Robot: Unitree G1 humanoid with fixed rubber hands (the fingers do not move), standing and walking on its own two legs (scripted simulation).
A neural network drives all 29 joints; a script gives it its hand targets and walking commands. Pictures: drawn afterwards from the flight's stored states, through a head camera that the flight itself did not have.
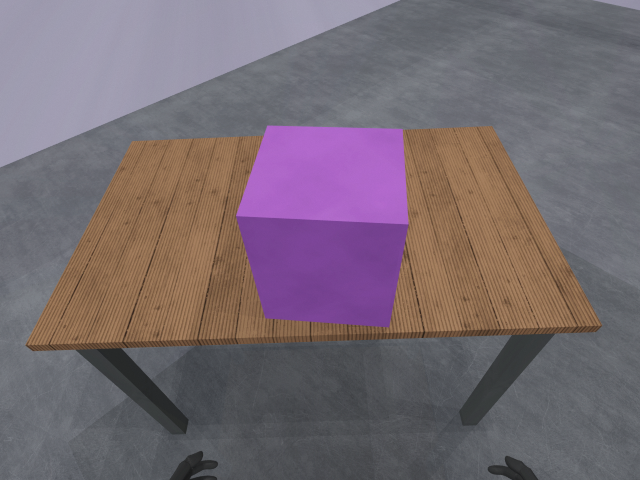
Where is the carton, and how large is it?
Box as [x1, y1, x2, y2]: [236, 126, 407, 326]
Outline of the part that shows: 267,126 236,214 265,317 388,326 407,229 407,208 402,129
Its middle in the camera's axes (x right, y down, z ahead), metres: +0.01 -0.01 +0.63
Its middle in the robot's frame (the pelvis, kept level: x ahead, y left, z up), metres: +0.50 +0.03 +0.01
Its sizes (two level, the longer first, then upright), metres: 0.210 0.200 0.250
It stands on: a table, 0.65 m high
